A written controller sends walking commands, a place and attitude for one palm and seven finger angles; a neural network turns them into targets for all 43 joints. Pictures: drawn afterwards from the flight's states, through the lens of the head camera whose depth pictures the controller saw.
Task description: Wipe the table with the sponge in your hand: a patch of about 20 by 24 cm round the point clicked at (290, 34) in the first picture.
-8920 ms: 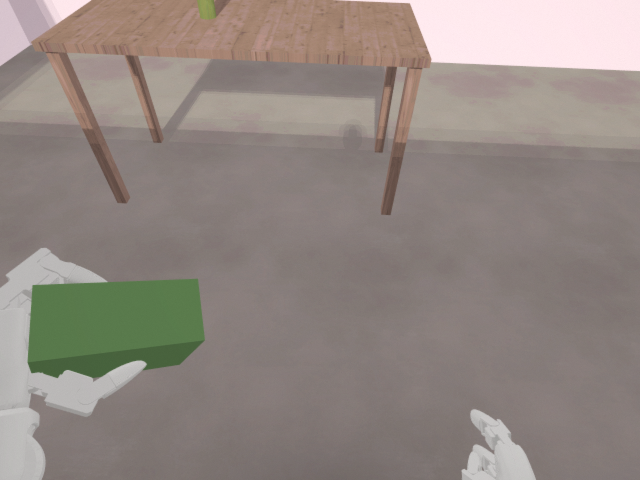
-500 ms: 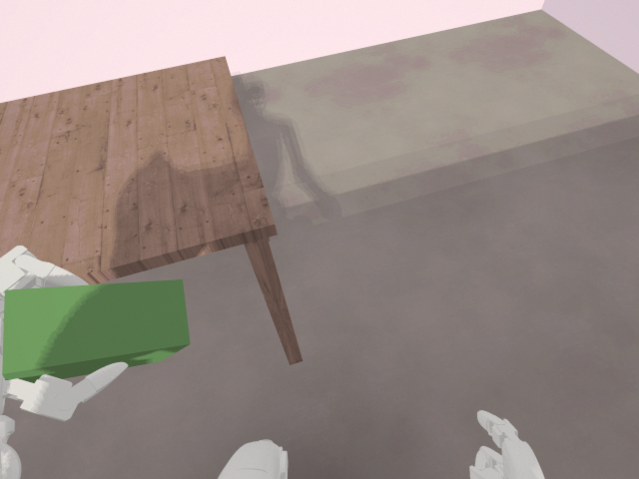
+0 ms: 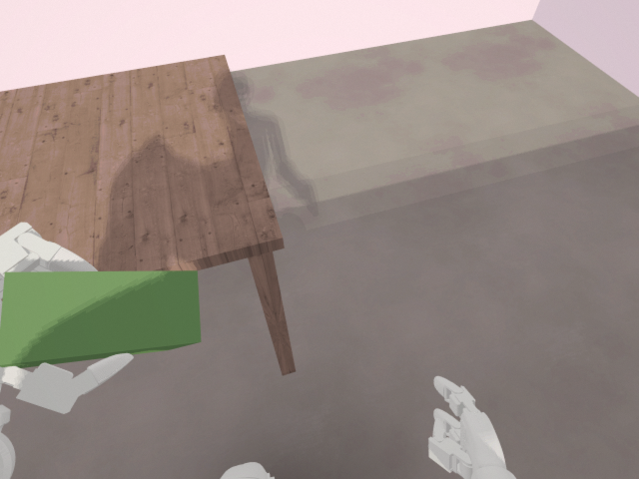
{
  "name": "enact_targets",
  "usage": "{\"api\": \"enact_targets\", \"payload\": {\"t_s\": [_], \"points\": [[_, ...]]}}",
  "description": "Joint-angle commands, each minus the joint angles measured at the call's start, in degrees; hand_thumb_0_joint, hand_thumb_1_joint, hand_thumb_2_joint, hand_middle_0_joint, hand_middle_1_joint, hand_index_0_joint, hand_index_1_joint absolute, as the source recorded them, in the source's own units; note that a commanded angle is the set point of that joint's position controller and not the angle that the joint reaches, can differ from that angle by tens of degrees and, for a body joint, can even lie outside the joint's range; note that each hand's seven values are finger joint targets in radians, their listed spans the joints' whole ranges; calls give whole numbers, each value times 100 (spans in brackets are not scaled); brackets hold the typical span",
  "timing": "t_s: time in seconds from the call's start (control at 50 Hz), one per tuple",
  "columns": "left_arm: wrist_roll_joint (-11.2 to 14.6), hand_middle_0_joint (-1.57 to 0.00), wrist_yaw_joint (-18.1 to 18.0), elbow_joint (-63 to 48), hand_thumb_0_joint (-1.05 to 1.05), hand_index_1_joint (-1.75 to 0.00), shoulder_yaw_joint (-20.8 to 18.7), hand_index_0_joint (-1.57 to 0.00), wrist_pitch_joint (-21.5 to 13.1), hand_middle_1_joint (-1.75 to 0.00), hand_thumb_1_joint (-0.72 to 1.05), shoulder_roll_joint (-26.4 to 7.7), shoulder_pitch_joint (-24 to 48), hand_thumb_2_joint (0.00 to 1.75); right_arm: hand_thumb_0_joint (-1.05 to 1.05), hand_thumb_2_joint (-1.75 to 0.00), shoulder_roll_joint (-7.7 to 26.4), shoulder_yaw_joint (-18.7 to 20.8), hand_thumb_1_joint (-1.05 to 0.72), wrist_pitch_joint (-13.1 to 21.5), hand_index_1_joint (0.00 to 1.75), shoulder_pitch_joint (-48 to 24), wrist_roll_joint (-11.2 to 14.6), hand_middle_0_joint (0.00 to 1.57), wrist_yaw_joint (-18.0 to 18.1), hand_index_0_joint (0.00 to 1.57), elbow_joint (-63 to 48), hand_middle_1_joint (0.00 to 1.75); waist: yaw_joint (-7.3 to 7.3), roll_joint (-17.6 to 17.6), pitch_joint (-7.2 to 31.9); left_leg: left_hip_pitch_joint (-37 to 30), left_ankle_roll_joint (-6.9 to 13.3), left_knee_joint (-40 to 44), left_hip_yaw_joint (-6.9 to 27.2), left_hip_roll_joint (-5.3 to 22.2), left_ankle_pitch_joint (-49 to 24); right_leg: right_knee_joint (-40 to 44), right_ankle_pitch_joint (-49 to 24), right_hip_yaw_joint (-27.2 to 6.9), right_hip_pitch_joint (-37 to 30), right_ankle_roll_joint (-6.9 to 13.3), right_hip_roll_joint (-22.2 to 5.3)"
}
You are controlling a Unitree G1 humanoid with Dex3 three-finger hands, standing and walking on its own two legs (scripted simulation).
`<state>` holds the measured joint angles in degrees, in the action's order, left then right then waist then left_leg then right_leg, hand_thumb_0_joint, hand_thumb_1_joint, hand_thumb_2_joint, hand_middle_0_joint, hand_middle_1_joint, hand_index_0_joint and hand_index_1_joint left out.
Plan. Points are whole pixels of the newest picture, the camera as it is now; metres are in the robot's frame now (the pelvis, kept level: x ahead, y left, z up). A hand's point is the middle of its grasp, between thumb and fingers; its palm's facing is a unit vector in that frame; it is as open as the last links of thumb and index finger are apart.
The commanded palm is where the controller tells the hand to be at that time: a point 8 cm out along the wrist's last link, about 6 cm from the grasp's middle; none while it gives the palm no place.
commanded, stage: come to a stop and stand still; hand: left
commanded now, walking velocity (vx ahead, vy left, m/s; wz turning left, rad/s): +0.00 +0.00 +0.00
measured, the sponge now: (132, 317) +0.23 +0.19 +0.15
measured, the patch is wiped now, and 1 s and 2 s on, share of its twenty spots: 0.00 0.00 0.00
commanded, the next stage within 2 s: look again from close up in 1.18 s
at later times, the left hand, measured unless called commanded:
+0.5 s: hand (11, 326) +0.20 +0.26 +0.19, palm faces +0.43 -0.82 -0.38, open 10.1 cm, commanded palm +0.13 +0.29 +0.19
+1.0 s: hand (2, 327) +0.21 +0.29 +0.17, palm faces +0.39 -0.84 -0.37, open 10.1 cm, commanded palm +0.15 +0.32 +0.19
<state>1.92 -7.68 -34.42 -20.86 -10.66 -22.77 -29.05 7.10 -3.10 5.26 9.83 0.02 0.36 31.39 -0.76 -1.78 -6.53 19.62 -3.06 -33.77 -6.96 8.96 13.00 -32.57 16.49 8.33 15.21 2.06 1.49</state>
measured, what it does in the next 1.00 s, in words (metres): steps on the spot: left foot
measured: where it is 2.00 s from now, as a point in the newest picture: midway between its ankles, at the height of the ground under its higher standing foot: outside the picture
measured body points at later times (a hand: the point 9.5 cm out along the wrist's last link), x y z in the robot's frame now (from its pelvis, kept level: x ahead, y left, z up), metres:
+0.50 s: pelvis -0.03 +0.01 +0.01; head -0.01 +0.01 +0.46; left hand +0.17 +0.30 +0.21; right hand +0.13 -0.22 -0.07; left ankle -0.02 +0.11 -0.73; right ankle +0.01 -0.07 -0.73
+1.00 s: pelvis -0.01 +0.04 +0.01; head +0.01 +0.06 +0.46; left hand +0.18 +0.33 +0.19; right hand +0.18 -0.18 -0.05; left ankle -0.02 +0.11 -0.73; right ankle +0.01 -0.07 -0.73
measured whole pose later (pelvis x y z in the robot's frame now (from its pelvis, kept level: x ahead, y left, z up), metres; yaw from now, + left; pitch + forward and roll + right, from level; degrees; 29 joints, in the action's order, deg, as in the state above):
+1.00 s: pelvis -0.01 +0.04 +0.01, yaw +0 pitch +0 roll -1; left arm 1.1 -7.2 -26.8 -18.8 -8.9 -19.1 -24.9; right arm 12.2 -1.8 6.5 10.9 -0.5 2.4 31.1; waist -0.6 0.2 -1.4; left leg 11.4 3.6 -26.1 -6.0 -0.6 15.5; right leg -22.6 10.6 7.3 12.4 0.9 -0.4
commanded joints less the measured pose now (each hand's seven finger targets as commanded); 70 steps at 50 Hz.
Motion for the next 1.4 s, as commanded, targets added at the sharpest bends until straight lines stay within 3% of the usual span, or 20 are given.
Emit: {"api": "enact_targets", "payload": {"t_s": [0.0, 0.04, 0.08, 0.14, 0.18, 0.22, 0.24, 0.26, 0.28, 0.3, 0.32, 0.36, 0.4, 0.42, 0.48, 0.56, 0.74, 0.96, 1.1, 1.38], "points": [[182, -120, -129, -360, 0, -160, -749, -120, -100, -160, 10, -835, 162, 130, 0, -90, 820, 414, -90, 126, 30, -185, 76, 20, 194, 20, -635, 30, 81, 1452, 1264, 333, 89, -1729, 412, -682, 1478, 1403, -3000, -2241, -539, 450, -1983], [120, -120, -186, -517, 0, -160, -747, -120, -157, -160, 10, -844, 205, 130, 0, -90, 686, 268, -90, 67, 30, -360, 43, 20, 237, 20, -529, 30, 120, 970, 1404, 652, 53, -2191, 585, -657, 1445, 1105, -3657, -1737, -972, 598, -1950], [68, -120, -226, -544, 0, -160, -766, -120, -207, -160, 10, -870, 281, 130, 0, -90, 706, 237, -90, 41, 30, -546, 29, 20, 323, 20, -533, 30, 62, 970, 1435, 582, 62, -1658, 435, -669, 1352, 923, -4118, -1315, -1204, 536, -1758], [24, -120, -260, -623, 0, -160, -701, -120, -257, -160, 10, -819, 272, 130, 0, -90, 826, 302, -90, 11, 30, -476, -19, 20, 398, 20, -554, 30, -1, 944, 1482, 353, 138, -996, 301, -747, 1102, 1064, -3497, -1279, -1279, 547, -1695], [25, -120, -286, -706, 0, -160, -654, -120, -294, -160, 10, -790, 203, 130, 0, -90, 880, 333, -90, -4, 30, -376, -28, 20, 419, 20, -588, 30, 2, 614, 1484, 22, 193, -87, 292, -758, 752, 1097, -2910, -1288, -1276, 497, -1594], [22, -120, -320, -839, 0, -160, -613, -120, -312, -160, 10, -805, 240, 130, 0, -90, 971, 418, -90, -45, 30, -188, -24, 20, 418, 20, -591, 30, 82, 408, 1600, -659, 230, 898, 375, -708, -93, 955, -2185, -1245, -1155, 268, -1425], [25, -120, -330, -857, 0, -160, -589, -120, -318, -160, 10, -817, 253, 130, 0, -90, 1064, 470, -90, -58, 30, -180, -13, 20, 431, 20, -617, 30, 66, 79, 1537, -946, 316, 1184, 582, -399, -791, 837, -1737, -1189, -971, 89, -1209], [17, -120, -290, -1971, 0, -160, -2945, -120, -908, -160, 10, -5013, 6225, 130, 0, -90, 1141, 98, -90, 256, 30, 479, 328, 20, 673, 20, -1097, 30, 313, -523, 369, 523, 376, 1313, 930, -386, 146, 446, 41, -766, -391, -253, -578], [-78, -120, -126, 586, 0, -160, -1697, -120, -736, -160, 10, -1967, 3900, 130, 0, -90, 818, 267, -90, 549, 30, -274, 225, 20, 444, 20, -774, 30, -52, -672, 1106, -138, 549, 983, 973, -46, 205, 621, 909, -705, 498, -119, -690], [-56, -120, -1, 1028, 0, -160, -1287, -120, -775, -160, 10, -1585, 2886, 130, 0, -90, 940, 288, -90, 645, 30, 93, 39, 20, 351, 20, -693, 30, -71, -1474, 902, -252, 400, 896, 784, -345, 321, 766, 147, -941, 269, 62, -474], [18, -120, 26, 1081, 0, -160, -1004, -120, -769, -160, 10, -1214, 1960, 130, 0, -90, 1151, 379, -90, 607, 30, 353, -2, 20, 258, 20, -659, 30, -58, -1358, 1092, 35, 349, 848, 786, -475, 240, 870, -477, -969, -469, 36, -550], [105, -120, 66, 566, 0, -160, -408, -120, -771, -160, 10, -437, 1074, 130, 0, -90, 1210, 461, -90, 657, 30, 207, 79, 20, 46, 20, -814, 30, -103, -311, 1133, -23, 333, 623, 603, -651, 294, 1191, -839, -1254, -833, -66, -762], [103, -120, 37, -149, 0, -160, -269, -120, -674, -160, 10, -457, 654, 130, 0, -90, 1206, 442, -90, 642, 30, 102, 117, 20, -16, 20, -828, 30, -56, 456, 1125, -229, 371, 609, 586, -654, 444, 1494, -240, -1320, -705, -119, -862], [87, -120, 15, -270, 0, -160, -308, -120, -593, -160, 10, -519, 589, 130, 0, -90, 1209, 429, -90, 634, 30, 71, 104, 20, 0, 20, -820, 30, -36, 567, 1045, -336, 384, 684, 606, -631, 465, 1600, 87, -1274, -514, -113, -836], [42, -120, -45, -560, 0, -160, -601, -120, -484, -160, 10, -786, 711, 130, 0, -90, 1225, 372, -90, 600, 30, -107, 31, 20, 126, 20, -872, 30, 14, -32, 914, -397, 430, 1248, 813, -454, 657, 1542, 526, -1064, -283, -104, -593], [-56, -120, -120, -770, 0, -160, -1039, -120, -505, -160, 10, -1161, 1242, 130, 0, -90, 1212, 344, -90, 600, 30, -187, -38, 20, 286, 20, -903, 30, 8, -620, 936, -51, 468, 1759, 1041, -324, 984, 1190, -39, -899, -744, -110, -398], [-50, -120, -78, -351, 0, -160, -409, -120, -306, -160, 10, -453, 881, 130, 0, -90, 1232, 397, -90, 581, 30, -143, -54, 20, 239, 20, -740, 30, 39, 77, 1368, -524, 371, 1309, 862, -423, -654, 1112, -1513, -789, -1125, -85, -474], [16, -120, -90, -755, 0, -160, -597, -120, -252, -160, 10, -702, 899, 130, 0, -90, 1201, 417, -90, 358, 30, -257, -55, 20, 305, 20, -893, 30, 15, -439, 1445, -664, 142, 1296, 874, -466, -1767, 909, -1918, -628, -1120, -65, -360], [52, -120, -86, -817, 0, -160, -427, -120, -218, -160, 10, -539, 740, 130, 0, -90, 1206, 438, -90, 317, 30, -228, -55, 20, 299, 20, -908, 30, 31, -399, 1530, -794, 10, 1180, 884, -442, -2338, 887, -2038, -562, -1136, -66, -311], [54, -120, -144, -592, 0, -160, -409, -120, -160, -160, 10, -551, 788, 130, 0, -90, 1168, 412, -90, 289, 30, -272, -64, 20, 368, 20, -851, 30, -5, -241, 1229, -214, 98, 1691, 1068, -433, -582, 1101, -1148, -614, -1232, -123, -296]]}}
